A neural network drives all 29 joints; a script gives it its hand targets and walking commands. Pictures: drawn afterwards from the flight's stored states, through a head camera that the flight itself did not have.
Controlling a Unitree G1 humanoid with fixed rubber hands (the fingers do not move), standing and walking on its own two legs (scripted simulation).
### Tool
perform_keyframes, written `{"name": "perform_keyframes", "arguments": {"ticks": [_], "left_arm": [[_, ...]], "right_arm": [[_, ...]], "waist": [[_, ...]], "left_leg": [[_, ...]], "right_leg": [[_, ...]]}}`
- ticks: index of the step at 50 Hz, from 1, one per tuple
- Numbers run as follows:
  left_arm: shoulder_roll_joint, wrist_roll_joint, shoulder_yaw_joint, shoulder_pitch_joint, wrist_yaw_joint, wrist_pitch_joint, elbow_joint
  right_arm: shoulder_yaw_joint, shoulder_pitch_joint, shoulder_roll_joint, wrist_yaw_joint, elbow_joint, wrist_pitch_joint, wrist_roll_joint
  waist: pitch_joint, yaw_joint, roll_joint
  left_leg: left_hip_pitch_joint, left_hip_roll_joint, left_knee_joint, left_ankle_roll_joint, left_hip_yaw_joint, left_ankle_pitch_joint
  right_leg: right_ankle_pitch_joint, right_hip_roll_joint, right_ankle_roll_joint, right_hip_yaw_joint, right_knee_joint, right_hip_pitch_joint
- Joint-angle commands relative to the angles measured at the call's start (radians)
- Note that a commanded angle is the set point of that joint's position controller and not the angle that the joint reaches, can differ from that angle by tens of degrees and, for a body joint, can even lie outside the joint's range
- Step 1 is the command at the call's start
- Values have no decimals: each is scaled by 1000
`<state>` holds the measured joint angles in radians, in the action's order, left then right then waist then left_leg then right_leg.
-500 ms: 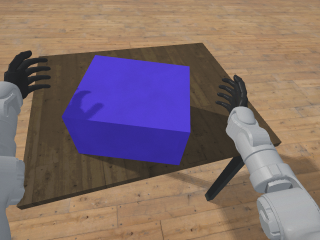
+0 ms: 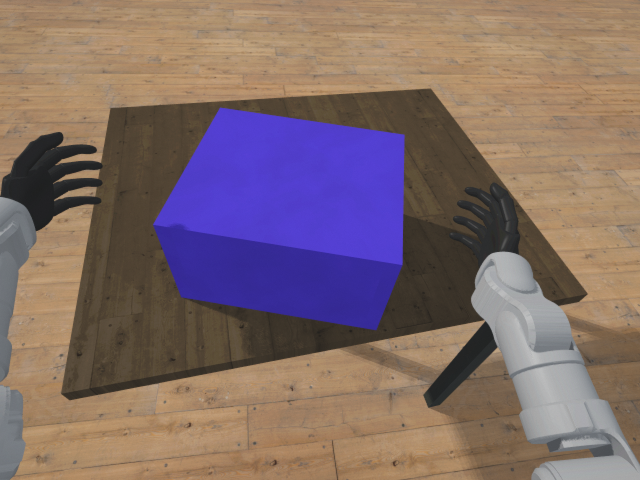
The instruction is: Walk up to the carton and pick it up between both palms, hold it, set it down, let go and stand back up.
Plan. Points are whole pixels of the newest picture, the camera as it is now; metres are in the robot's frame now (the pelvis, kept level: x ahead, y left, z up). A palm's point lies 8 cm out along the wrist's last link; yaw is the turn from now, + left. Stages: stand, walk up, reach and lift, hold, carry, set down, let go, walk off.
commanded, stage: set down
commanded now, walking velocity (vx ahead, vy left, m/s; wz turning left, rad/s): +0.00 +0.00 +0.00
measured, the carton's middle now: (295, 214) +0.51 -0.03 +0.01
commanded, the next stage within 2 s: none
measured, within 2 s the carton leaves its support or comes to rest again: neither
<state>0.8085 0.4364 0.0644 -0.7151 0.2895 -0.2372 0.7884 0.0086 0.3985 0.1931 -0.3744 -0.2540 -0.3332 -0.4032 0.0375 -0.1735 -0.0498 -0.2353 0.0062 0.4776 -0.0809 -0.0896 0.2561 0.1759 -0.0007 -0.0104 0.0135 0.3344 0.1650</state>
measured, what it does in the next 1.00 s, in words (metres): stands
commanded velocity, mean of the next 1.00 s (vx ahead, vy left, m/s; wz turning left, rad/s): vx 0.00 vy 0.00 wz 0.00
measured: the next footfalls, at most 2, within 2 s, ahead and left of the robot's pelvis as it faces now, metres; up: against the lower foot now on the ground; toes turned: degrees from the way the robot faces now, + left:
none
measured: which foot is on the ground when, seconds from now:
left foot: down 0.00-1.00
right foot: down 0.00-1.00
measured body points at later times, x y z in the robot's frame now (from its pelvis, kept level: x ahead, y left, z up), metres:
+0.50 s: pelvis +0.01 +0.00 +0.00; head +0.04 +0.04 +0.45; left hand +0.39 +0.31 +0.12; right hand +0.29 -0.22 +0.10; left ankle +0.00 +0.05 -0.74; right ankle +0.00 -0.15 -0.74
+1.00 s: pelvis +0.02 -0.01 +0.00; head +0.05 +0.03 +0.45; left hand +0.30 +0.32 +0.08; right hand +0.22 -0.21 +0.06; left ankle +0.00 +0.05 -0.74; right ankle +0.00 -0.15 -0.74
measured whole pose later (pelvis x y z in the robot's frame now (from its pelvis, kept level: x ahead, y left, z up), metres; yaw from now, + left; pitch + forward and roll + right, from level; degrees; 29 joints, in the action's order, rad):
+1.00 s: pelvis +0.02 -0.01 +0.00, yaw -1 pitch -6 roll -2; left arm 0.82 0.41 -0.14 0.01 0.33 -0.21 0.12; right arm -0.06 -0.39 0.16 -0.42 0.42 -0.40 -0.31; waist 0.18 0.03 -0.05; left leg -0.05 -0.01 0.45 -0.06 -0.10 0.29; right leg 0.23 0.01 0.00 0.00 0.33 0.00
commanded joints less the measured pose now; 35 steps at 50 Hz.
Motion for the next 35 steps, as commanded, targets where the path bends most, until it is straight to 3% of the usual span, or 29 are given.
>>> {"name": "perform_keyframes", "arguments": {"ticks": [1,3,4,5,8,13,16,18,21,22,26,27,29,30,33,35], "left_arm": [[205,4,-88,-289,7,14,-173],[213,0,-111,-251,7,2,-249],[213,5,-109,-249,5,-5,-268],[220,-5,-131,-215,4,-13,-296],[224,-14,-155,-156,8,-42,-307],[238,-13,-197,-78,12,-61,-438],[241,-25,-222,-16,10,-67,-494],[242,-19,-228,16,13,-71,-528],[246,-19,-250,87,14,-79,-555],[245,-19,-244,78,12,-77,-573],[248,-7,-255,146,6,-66,-642],[247,-14,-268,189,8,-71,-651],[247,-19,-280,225,12,-74,-681],[250,-6,-267,215,11,-70,-685],[252,-14,-292,298,12,-47,-726],[244,-24,-301,342,12,-50,-730]], "right_arm": [[46,216,114,-8,176,8,4],[51,175,120,-13,229,2,5],[64,177,129,-14,248,-1,11],[55,148,120,-13,278,-4,6],[58,97,124,-16,312,-30,11],[60,1,107,-27,441,-52,11],[59,-73,105,-26,466,-66,7],[61,-100,110,-28,513,-73,11],[55,-154,103,-29,565,-85,18],[69,-160,103,-30,561,-90,18],[78,-234,90,-36,616,-96,25],[63,-266,86,-37,621,-97,20],[60,-299,96,-38,653,-97,21],[75,-290,99,-37,657,-102,28],[53,-386,74,-38,700,-102,29],[52,-422,71,-40,708,-103,29]], "waist": [[-363,-12,187],[-364,2,190],[-367,-5,189],[-351,20,195],[-305,26,179],[-296,56,179],[-270,68,198],[-271,69,179],[-235,96,168],[-232,80,187],[-229,88,192],[-210,108,190],[-203,117,190],[-208,100,179],[-181,124,166],[-145,141,192]], "left_leg": [[345,-68,-18,84,141,-340],[384,-79,-19,92,149,-369],[394,-82,-20,97,155,-370],[394,-81,-20,96,150,-380],[386,-85,-32,96,152,-372],[388,-85,-36,96,143,-385],[407,-89,-35,103,147,-418],[405,-92,-38,97,151,-420],[392,-91,-44,94,143,-418],[396,-96,-48,100,153,-402],[399,-103,-52,101,159,-394],[405,-102,-48,101,157,-429],[419,-102,-51,104,159,-441],[415,-105,-53,102,166,-421],[405,-103,-63,88,161,-397],[407,-103,-66,97,156,-410]], "right_leg": [[-259,-10,87,-12,-19,66],[-245,-7,89,-11,-22,77],[-238,-5,90,-10,-26,87],[-232,-5,92,-17,-30,76],[-230,-6,91,-22,-29,53],[-244,-11,92,-37,-31,25],[-239,-12,98,-46,-34,22],[-247,-14,97,-50,-30,14],[-235,-20,97,-59,-38,1],[-224,-20,103,-59,-39,15],[-212,-23,105,-68,-37,2],[-228,-24,104,-73,-39,-3],[-221,-27,101,-72,-39,-1],[-206,-25,102,-69,-40,11],[-204,-30,102,-79,-42,-19],[-193,-32,108,-80,-53,-22]]}}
